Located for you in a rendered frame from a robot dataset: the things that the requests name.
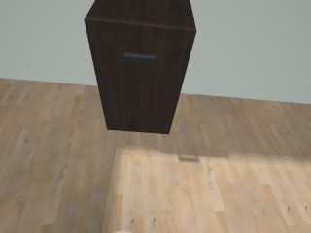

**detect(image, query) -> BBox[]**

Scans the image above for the drawer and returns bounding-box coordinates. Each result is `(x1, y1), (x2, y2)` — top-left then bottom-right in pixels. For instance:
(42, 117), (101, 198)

(92, 30), (189, 69)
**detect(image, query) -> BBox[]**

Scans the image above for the cabinet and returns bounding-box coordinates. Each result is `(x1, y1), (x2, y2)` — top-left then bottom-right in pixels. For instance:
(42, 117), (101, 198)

(84, 0), (197, 135)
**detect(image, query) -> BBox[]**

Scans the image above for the handle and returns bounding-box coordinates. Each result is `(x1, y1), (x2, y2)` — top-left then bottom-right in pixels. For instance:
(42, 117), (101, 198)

(123, 50), (155, 64)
